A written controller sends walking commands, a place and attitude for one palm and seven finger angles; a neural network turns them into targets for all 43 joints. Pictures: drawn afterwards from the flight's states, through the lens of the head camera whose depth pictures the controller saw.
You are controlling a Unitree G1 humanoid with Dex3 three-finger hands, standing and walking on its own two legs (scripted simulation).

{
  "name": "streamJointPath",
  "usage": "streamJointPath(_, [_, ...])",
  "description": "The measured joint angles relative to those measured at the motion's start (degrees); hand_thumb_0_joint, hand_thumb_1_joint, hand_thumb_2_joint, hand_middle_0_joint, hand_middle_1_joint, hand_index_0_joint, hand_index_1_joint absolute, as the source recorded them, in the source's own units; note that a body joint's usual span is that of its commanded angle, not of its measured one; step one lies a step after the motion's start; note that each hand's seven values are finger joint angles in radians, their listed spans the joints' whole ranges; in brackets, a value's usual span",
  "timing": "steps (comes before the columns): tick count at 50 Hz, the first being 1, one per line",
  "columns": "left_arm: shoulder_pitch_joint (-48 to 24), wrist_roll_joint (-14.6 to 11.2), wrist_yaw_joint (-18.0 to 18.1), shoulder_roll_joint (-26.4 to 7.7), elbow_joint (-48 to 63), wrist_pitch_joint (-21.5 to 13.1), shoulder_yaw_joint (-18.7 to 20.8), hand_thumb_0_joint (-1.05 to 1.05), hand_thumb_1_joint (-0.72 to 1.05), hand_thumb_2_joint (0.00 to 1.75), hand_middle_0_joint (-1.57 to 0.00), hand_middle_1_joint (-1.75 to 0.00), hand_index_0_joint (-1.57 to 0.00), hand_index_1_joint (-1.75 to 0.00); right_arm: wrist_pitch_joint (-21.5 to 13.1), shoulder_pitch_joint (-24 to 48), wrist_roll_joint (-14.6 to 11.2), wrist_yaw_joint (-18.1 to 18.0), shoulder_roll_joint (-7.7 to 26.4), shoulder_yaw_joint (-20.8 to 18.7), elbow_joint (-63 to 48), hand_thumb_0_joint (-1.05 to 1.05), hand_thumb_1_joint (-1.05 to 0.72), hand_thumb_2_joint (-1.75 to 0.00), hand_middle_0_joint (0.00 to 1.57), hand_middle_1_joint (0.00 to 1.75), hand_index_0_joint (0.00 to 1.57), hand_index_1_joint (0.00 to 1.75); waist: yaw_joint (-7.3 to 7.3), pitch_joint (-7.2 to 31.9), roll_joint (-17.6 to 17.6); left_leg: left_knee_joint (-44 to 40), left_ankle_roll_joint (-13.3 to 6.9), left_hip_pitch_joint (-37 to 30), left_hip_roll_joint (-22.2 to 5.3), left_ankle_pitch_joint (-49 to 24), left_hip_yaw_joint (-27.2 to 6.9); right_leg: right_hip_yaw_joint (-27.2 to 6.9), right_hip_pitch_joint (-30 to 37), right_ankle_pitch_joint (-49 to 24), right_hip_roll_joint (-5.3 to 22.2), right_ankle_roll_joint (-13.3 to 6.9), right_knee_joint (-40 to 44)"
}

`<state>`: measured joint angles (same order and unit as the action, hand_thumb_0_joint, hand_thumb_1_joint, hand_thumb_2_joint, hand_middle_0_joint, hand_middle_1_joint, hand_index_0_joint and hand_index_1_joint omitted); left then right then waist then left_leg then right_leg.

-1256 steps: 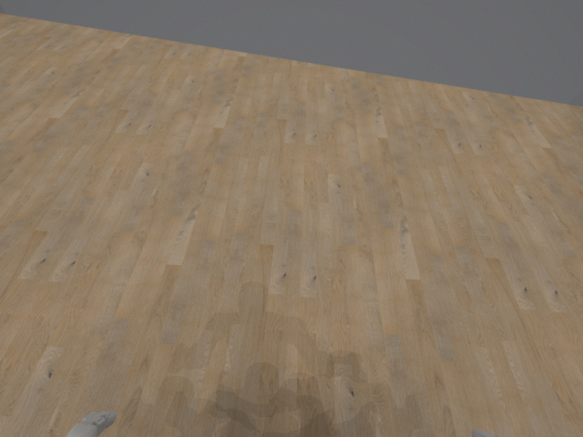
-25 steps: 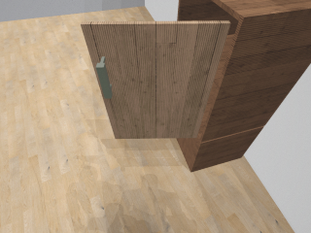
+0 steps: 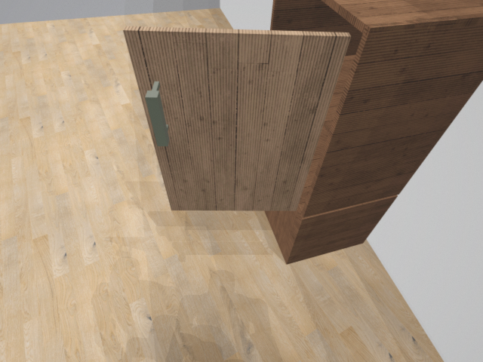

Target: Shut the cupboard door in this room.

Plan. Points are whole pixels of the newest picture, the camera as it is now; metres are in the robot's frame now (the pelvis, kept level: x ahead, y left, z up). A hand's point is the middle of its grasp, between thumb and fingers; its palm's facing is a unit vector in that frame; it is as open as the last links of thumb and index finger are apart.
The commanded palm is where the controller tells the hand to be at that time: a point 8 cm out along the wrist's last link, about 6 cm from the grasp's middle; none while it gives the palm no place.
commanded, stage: look again from close up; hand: left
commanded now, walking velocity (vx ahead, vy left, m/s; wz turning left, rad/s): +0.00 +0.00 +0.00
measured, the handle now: (159, 114) +0.59 +0.21 +0.06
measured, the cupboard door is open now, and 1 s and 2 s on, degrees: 75 75 75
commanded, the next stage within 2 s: shuffle to correct the standing spot in 0.52 s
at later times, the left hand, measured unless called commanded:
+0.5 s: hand out of the picture +0.04 +0.23 -0.18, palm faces +0.03 -0.97 -0.23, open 7.4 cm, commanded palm none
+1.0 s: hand out of the picture -0.11 +0.19 -0.18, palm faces +0.09 -0.98 -0.16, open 7.4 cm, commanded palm none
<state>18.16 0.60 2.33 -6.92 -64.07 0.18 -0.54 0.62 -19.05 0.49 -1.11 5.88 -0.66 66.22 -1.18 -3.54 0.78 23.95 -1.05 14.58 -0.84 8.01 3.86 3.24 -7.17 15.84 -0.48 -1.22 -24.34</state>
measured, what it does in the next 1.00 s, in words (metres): stands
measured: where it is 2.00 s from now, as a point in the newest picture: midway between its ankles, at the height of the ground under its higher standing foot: outside the picture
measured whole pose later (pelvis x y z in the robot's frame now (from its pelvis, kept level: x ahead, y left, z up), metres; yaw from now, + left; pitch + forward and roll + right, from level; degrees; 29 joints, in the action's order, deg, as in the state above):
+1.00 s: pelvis -0.02 +0.03 +0.00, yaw +0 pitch -2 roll -1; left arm 28.4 1.5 1.2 -8.3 -61.8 0.4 1.6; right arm 2.2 -17.1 0.9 0.2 8.9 -2.1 62.3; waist 1.8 -0.7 0.7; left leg 38.4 -2.3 20.8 0.1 20.8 4.8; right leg 2.5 -8.9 14.8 1.3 -0.7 -25.8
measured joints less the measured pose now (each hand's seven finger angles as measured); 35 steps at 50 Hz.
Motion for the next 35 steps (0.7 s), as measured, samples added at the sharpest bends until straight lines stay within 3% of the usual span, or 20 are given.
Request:
streamJointPath(6, [0.6,0.4,0.3,-1.4,3.2,-0.9,0.5,0.00,0.90,0.90,-0.20,-0.30,-0.20,-0.30,-1.1,0.8,0.8,0.1,2.1,-0.4,-5.3,0.01,-0.91,-0.90,0.20,0.30,0.20,0.30,-0.18,1.1,-1.4,6.3,-0.4,3.8,-0.1,3.1,-1.2,1.1,-2.2,2.3,0.1,0.1,-4.0])
streamJointPath(13, [-0.5,0.5,0.4,-3.8,6.2,-0.7,1.2,0.00,0.90,0.90,-0.20,-0.30,-0.20,-0.30,-1.1,4.5,0.6,0.1,4.2,-0.8,-8.1,0.01,-0.91,-0.90,0.20,0.30,0.20,0.30,0.95,2.9,-0.2,8.4,-1.2,3.2,0.3,4.8,-0.5,0.5,-1.8,3.7,0.6,0.8,-6.1])
streamJointPath(24, [-2.6,0.8,-0.4,-6.7,8.0,-0.3,1.0,0.00,0.90,0.90,-0.20,-0.30,-0.20,-0.30,-1.1,9.3,0.6,0.9,6.7,-0.4,-9.8,0.01,-0.91,-0.90,0.20,0.30,0.20,0.30,1.76,3.1,0.4,5.4,-2.4,2.1,1.1,2.4,0.3,-0.2,-1.1,1.2,1.4,2.1,-3.5])
streamJointPath(35, [0.0,1.0,-0.5,-7.1,5.8,0.5,0.8,0.00,0.90,0.90,-0.20,-0.30,-0.19,-0.30,-0.1,7.3,0.6,1.4,6.2,0.1,-7.4,0.01,-0.91,-0.90,0.20,0.30,0.20,0.30,1.68,3.0,0.9,1.3,-3.3,1.5,2.4,-0.4,1.0,-0.6,-1.4,-0.9,2.6,2.9,-1.2])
